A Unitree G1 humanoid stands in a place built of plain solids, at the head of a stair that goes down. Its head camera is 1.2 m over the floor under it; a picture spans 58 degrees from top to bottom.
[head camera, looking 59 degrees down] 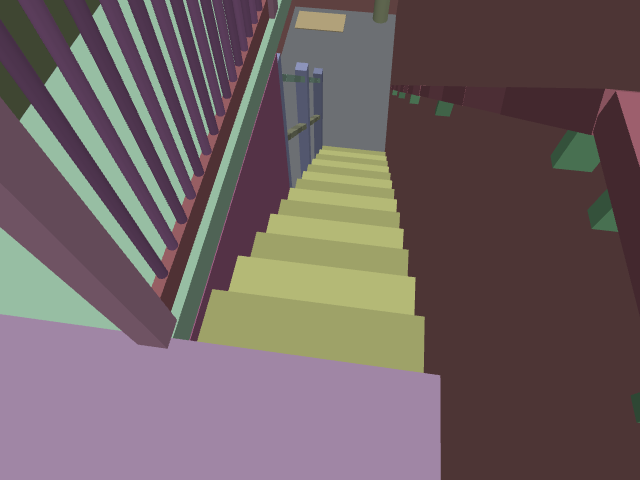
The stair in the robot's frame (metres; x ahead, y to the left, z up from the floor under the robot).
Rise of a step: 0.20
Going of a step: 0.25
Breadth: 0.75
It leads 8 degrees to the right of straight ahead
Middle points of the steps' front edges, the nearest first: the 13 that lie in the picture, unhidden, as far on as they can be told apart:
0.34 0.04 0.00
0.59 0.01 -0.20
0.84 -0.02 -0.40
1.08 -0.06 -0.61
1.33 -0.09 -0.81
1.58 -0.13 -1.01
1.82 -0.16 -1.21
2.07 -0.19 -1.41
2.32 -0.23 -1.62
2.57 -0.26 -1.82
2.81 -0.30 -2.02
3.06 -0.33 -2.22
3.31 -0.37 -2.42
